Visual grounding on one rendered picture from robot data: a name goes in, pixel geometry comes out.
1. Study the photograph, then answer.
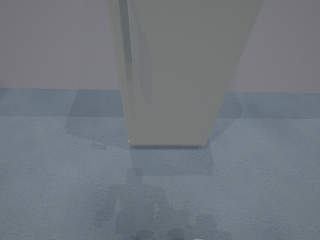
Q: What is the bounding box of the fridge door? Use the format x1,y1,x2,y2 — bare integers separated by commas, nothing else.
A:
109,0,264,145

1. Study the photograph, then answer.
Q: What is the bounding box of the handle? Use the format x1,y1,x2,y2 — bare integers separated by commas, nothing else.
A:
119,0,133,63

